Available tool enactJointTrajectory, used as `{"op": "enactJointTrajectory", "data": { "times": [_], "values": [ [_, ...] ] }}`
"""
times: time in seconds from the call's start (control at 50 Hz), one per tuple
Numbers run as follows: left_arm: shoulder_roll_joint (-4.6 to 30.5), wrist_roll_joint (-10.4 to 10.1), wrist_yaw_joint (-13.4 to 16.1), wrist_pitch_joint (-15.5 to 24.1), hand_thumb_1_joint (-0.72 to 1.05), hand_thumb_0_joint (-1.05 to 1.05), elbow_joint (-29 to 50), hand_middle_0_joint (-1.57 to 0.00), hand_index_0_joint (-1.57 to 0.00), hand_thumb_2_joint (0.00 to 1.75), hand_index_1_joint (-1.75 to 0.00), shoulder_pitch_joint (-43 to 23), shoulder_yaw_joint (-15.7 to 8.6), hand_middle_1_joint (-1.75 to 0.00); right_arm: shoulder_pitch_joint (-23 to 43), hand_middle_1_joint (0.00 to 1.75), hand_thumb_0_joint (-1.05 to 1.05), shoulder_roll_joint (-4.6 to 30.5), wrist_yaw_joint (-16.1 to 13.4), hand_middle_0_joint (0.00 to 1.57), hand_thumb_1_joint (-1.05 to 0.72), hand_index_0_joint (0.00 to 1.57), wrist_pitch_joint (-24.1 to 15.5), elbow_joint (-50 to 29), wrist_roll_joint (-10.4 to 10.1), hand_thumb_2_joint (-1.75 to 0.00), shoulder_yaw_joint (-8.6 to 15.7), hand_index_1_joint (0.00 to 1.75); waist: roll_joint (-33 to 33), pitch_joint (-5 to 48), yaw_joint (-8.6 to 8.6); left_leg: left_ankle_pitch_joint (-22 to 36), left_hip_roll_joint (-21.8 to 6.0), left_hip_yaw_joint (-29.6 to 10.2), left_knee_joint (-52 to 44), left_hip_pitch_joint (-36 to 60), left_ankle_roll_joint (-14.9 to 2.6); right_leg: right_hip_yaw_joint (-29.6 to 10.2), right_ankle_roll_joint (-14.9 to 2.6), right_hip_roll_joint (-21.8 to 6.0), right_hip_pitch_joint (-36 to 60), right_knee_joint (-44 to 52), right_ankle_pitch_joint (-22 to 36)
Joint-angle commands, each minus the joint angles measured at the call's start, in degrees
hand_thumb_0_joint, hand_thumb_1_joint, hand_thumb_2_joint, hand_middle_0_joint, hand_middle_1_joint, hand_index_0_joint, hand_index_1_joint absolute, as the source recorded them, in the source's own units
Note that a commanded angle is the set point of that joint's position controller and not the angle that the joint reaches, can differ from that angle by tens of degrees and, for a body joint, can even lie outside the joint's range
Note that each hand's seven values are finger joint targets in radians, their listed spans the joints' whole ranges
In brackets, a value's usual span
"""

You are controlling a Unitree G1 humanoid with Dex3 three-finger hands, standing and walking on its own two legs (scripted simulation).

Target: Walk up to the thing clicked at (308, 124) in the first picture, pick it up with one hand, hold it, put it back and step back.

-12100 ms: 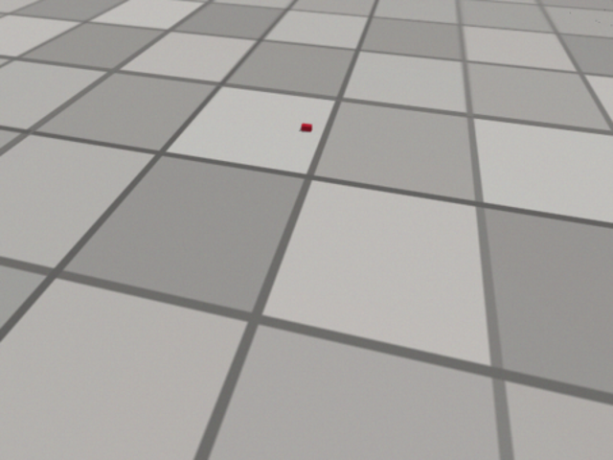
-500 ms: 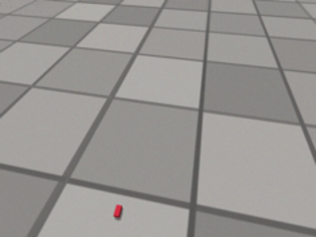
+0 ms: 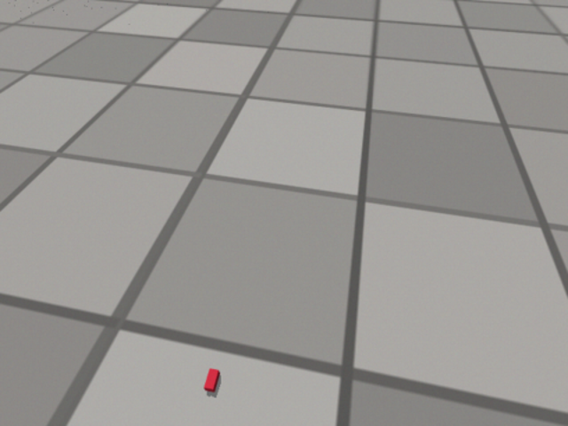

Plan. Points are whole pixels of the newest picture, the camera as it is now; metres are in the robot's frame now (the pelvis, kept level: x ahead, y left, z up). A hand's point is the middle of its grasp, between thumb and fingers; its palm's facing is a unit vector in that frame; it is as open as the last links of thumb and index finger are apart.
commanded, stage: stand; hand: left
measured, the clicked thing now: (212, 380) +0.44 +0.26 -0.77
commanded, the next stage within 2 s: walk up in 0.12 s
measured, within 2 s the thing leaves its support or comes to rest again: neither
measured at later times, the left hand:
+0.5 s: hand out of the picture +0.08 +0.32 -0.19, palm faces -0.02 -0.93 -0.36, open 7.4 cm
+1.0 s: hand out of the picture -0.06 +0.29 -0.16, palm faces -0.06 -0.91 -0.40, open 7.4 cm
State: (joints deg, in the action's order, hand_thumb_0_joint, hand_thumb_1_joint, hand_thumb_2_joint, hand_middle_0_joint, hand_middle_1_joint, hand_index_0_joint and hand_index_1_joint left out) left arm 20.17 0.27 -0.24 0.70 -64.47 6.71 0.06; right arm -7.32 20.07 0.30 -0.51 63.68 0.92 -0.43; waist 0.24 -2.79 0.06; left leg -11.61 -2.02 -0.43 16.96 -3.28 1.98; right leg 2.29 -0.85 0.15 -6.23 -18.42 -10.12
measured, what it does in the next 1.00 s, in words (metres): walks backwards: left foot, then right foot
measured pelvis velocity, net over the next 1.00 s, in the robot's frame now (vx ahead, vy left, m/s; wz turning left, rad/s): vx -0.17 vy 0.03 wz -0.07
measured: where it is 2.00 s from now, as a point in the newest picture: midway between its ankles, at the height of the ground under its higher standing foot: outside the picture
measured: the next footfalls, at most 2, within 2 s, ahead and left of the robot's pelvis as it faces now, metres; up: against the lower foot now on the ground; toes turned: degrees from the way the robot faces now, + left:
left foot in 0.46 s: -0.06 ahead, +0.17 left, +0.00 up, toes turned -1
right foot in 0.88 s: -0.13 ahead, -0.07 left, +0.00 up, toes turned -1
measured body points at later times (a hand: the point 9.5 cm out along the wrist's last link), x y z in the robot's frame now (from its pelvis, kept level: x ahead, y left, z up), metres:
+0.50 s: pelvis -0.07 +0.05 -0.03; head +0.01 +0.08 +0.41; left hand +0.08 +0.37 -0.17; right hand +0.00 -0.28 -0.14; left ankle -0.10 +0.17 -0.75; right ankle +0.00 -0.11 -0.74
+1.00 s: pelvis -0.17 +0.03 -0.02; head -0.11 +0.01 +0.42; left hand -0.05 +0.34 -0.13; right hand -0.06 -0.29 -0.15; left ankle -0.16 +0.18 -0.69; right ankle -0.17 -0.07 -0.75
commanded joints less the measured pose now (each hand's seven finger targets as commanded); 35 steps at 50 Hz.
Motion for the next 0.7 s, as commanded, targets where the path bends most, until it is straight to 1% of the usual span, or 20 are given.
{"op": "enactJointTrajectory", "data": {
  "times": [0.0, 0.08, 0.1, 0.12, 0.18, 0.22, 0.26, 0.28, 0.34, 0.4, 0.42, 0.44, 0.46, 0.48, 0.5, 0.54, 0.56, 0.58, 0.64, 0.68],
  "values": [
    [12.63, 0.14, 0.83, 1.3, 0.9, 0.0, 3.0, -0.2, -0.2, 0.9, -0.3, -1.67, -2.7, -0.3, 1.65, 0.3, 0.0, 12.32, -0.92, 0.2, -0.9, 0.2, -0.93, -3.15, -0.23, -0.9, 2.32, 0.3, 0.11, 3.46, -0.14, 8.3, -5.89, -4.06, -2.55, -1.37, -2.67, -6.62, -0.49, -7.75, 1.66, 2.65, 9.73],
    [12.16, 0.25, 0.82, 1.17, 0.9, 0.0, 3.15, -0.2, -0.2, 0.9, -0.3, -2.17, -2.56, -0.3, 1.92, 0.3, 0.0, 12.25, -1.01, 0.2, -0.9, 0.2, -0.79, -3.12, -0.23, -0.9, 2.32, 0.3, 0.5, 3.55, -0.1, 7.98, -5.93, -4.17, -2.31, -2.24, -2.8, -6.54, -0.66, -7.81, 2.14, 2.65, 9.65],
    [15.37, -0.62, 1.16, 0.26, 0.9, 0.0, 4.24, -0.2, -0.2, 0.9, -0.3, -2.87, -5.59, -0.3, 3.43, 0.3, 0.0, 14.69, -0.98, 0.2, -0.9, 0.2, 0.22, -3.32, -0.75, -0.9, 3.65, 0.3, -0.3, -3.2, -0.89, 18.96, -4.74, -4.42, 4.16, -6.74, -3.77, -7.0, -1.09, -7.39, -1.55, -2.23, 21.04],
    [15.27, -0.84, 1.4, -0.01, 0.9, 0.0, 5.28, -0.2, -0.2, 0.9, -0.3, -1.72, -5.69, -0.3, 2.29, 0.3, 0.0, 13.97, -1.1, 0.2, -0.9, 0.2, 0.47, -4.35, -1.16, -0.9, 3.67, 0.3, -0.68, 0.1, -0.59, 22.62, -4.73, -3.26, 7.03, -5.68, -3.95, -6.55, -1.94, -7.79, -0.44, -3.93, 24.91],
    [15.36, -0.92, 1.51, -0.71, 0.9, 0.0, 7.11, -0.2, -0.2, 0.9, -0.3, -1.51, -6.34, -0.3, 1.36, 0.3, 0.0, 13.31, -1.02, 0.2, -0.9, 0.2, 1.07, -5.93, -1.66, -0.9, 4.16, 0.3, -1.96, 6.15, -0.44, 20.71, -2.52, -1.64, 14.68, -3.77, -3.98, -8.1, -5.49, -10.51, -0.38, -5.08, 29.31],
    [16.15, -0.68, 1.49, -1.44, 0.9, 0.0, 9.1, -0.2, -0.2, 0.9, -0.3, -3.89, -6.84, -0.3, 0.32, 0.3, 0.0, 13.02, -1.12, 0.2, -0.9, 0.2, 1.88, -6.74, -1.66, -0.9, 4.66, 0.3, -4.64, 8.38, -0.08, 11.25, 0.46, -0.14, 20.72, -5.73, -3.39, -11.55, -9.12, -14.61, -0.85, -4.89, 28.73],
    [16.48, 0.38, 1.74, -1.79, 0.9, 0.0, 11.21, -0.2, -0.2, 0.9, -0.3, -5.26, -6.83, -0.3, -0.58, 0.3, 0.0, 12.6, -1.04, 0.2, -0.9, 0.2, 3.0, -7.85, -1.09, -0.9, 5.25, 0.3, -9.61, 6.71, -0.65, -17.03, 4.08, -0.91, 32.88, -9.89, -3.87, -17.03, -14.1, -20.91, -4.69, -3.35, 27.6],
    [16.98, 1.15, 1.74, -1.87, 0.9, 0.0, 12.29, -0.2, -0.2, 0.9, -0.3, -6.34, -7.05, -0.3, -2.27, 0.3, 0.0, 12.72, -0.92, 0.2, -0.9, 0.2, 3.51, -8.38, -0.57, -0.9, 5.57, 0.3, -10.46, 5.66, 0.0, -21.75, 2.81, -3.23, 37.33, -10.74, -4.18, -17.64, -15.32, -22.55, -7.84, -3.02, 24.84],
    [16.42, 1.66, 1.87, -2.14, 0.9, 0.0, 15.13, -0.2, -0.2, 0.9, -0.3, -9.84, -6.95, -0.3, -5.7, 0.3, 0.0, 12.84, -0.39, 0.2, -0.9, 0.2, 3.58, -9.82, -1.03, -0.9, 6.24, 0.3, -11.66, 5.09, 2.17, -19.92, 1.04, -5.43, 33.98, -10.98, -4.94, -14.15, -12.2, -19.54, -10.11, -7.45, 22.89],
    [14.92, 1.09, 1.8, -3.16, 0.9, 0.0, 16.11, -0.2, -0.2, 0.9, -0.3, -9.16, -6.46, -0.3, -6.67, 0.3, 0.0, 12.56, -0.75, 0.2, -0.9, 0.2, 2.54, -9.93, -0.08, -0.9, 6.82, 0.3, -6.84, 5.31, 2.22, -4.66, 1.9, -0.87, 15.01, -10.82, -3.62, -9.48, -7.34, -13.17, -7.08, -16.37, 17.34],
    [13.86, 0.46, 1.6, -3.79, 0.9, 0.0, 16.52, -0.2, -0.2, 0.9, -0.3, -8.27, -6.19, -0.3, -6.64, 0.3, 0.0, 13.53, -1.05, 0.2, -0.9, 0.2, 2.05, -9.94, 0.58, -0.9, 7.08, 0.3, -0.84, 5.0, 2.15, 9.16, -0.84, -3.14, 6.37, -9.29, -3.66, -6.59, -4.98, -8.52, -8.29, -22.1, 11.77],
    [11.39, -0.2, 1.67, -4.1, 0.9, 0.0, 17.83, -0.2, -0.2, 0.9, -0.3, -7.65, -5.82, -0.3, -6.23, 0.3, 0.0, 17.7, -1.22, 0.2, -0.9, 0.2, 1.72, -10.45, 1.5, -0.9, 8.14, 0.3, 9.57, 5.77, 1.6, 25.14, -8.51, -15.17, 4.68, -6.07, -5.95, -4.47, -2.08, -0.44, -14.03, -32.21, 1.35],
    [10.04, -0.08, 2.02, -4.45, 0.9, 0.0, 17.99, -0.2, -0.2, 0.9, -0.3, -6.92, -5.8, -0.3, -5.75, 0.3, 0.0, 19.83, -1.39, 0.2, -0.9, 0.2, 1.39, -11.46, 1.83, -0.9, 8.46, 0.3, 11.51, 5.2, 1.24, 35.57, -12.9, -21.22, 5.16, -2.68, -8.93, -7.46, -0.87, 6.28, -21.93, -38.28, -24.09],
    [11.06, 0.48, 2.38, -4.93, 0.9, 0.0, 17.6, -0.2, -0.2, 0.9, -0.3, -4.96, -6.16, -0.3, -4.35, 0.3, 0.0, 20.87, -1.51, 0.2, -0.9, 0.2, 1.26, -12.4, 1.55, -0.9, 8.48, 0.3, 7.86, 5.5, 0.77, 37.26, -17.61, -22.15, 6.17, -5.84, -13.83, -11.21, -0.58, 5.82, -20.56, -44.87, -27.55],
    [11.36, 0.75, 2.75, -4.83, 0.9, 0.0, 17.22, -0.2, -0.2, 0.9, -0.3, -4.98, -6.11, -0.3, -2.45, 0.3, 0.0, 22.49, -1.67, 0.2, -0.9, 0.2, 1.22, -13.89, 1.12, -0.9, 8.82, 0.3, 11.62, 6.47, 1.85, 31.76, -20.58, -27.95, 4.23, -7.85, -17.25, -13.33, -0.42, 6.3, -20.52, -48.66, -28.6],
    [13.27, 0.68, 2.73, -4.96, 0.9, 0.0, 16.1, -0.2, -0.2, 0.9, -0.3, -5.01, -6.73, -0.3, 1.85, 0.3, 0.0, 19.18, -2.42, 0.2, -0.9, 0.2, 1.12, -15.17, 1.59, -0.9, 8.22, 0.3, 9.35, 4.42, 0.03, 30.06, -16.19, -19.37, 7.49, -6.65, -15.69, -15.52, -0.14, 5.48, -22.74, -53.64, -23.04],
    [12.93, -0.03, 2.48, -5.04, 0.9, 0.0, 15.73, -0.2, -0.2, 0.9, -0.3, -1.81, -6.76, -0.3, 3.67, 0.3, 0.0, 17.12, -2.8, 0.2, -0.9, 0.2, 1.01, -15.57, 1.8, -0.9, 7.67, 0.3, 7.57, 4.2, -2.23, 31.85, -12.79, -13.85, 9.3, -3.88, -14.29, -15.67, -0.05, 5.76, -24.93, -54.3, -19.35],
    [12.77, -0.02, 2.28, -4.88, 0.9, 0.0, 16.24, -0.2, -0.2, 0.9, -0.3, -0.72, -6.59, -0.3, 2.44, 0.3, 0.0, 16.16, -3.07, 0.2, -0.9, 0.2, 0.79, -15.83, 1.39, -0.9, 7.39, 0.3, 7.43, 4.49, -2.25, 33.04, -11.13, -12.18, 11.13, 0.06, -12.91, -14.32, 0.08, 5.78, -26.75, -53.11, -17.68],
    [12.15, 0.72, 1.98, -4.34, 0.9, 0.0, 18.05, -0.2, -0.2, 0.9, -0.3, -2.86, -6.96, -0.3, -3.03, 0.3, 0.0, 15.43, -3.55, 0.2, -0.9, 0.2, 0.86, -15.07, 0.63, -0.9, 7.6, 0.3, 7.07, 5.36, 0.94, 36.22, -11.79, -13.72, 13.08, 6.09, -13.63, -12.7, 2.33, 5.12, -26.32, -46.87, -18.52],
    [11.77, 0.89, 1.94, -3.9, 0.9, 0.0, 19.38, -0.2, -0.2, 0.9, -0.3, -3.21, -6.79, -0.3, -3.65, 0.3, 0.0, 15.56, -3.77, 0.2, -0.9, 0.2, 0.97, -15.64, 0.39, -0.9, 7.6, 0.3, 7.16, 5.33, 2.14, 36.01, -13.26, -13.96, 13.6, 8.07, -15.26, -11.38, 3.03, 3.94, -26.11, -40.4, -18.88]
  ]
}}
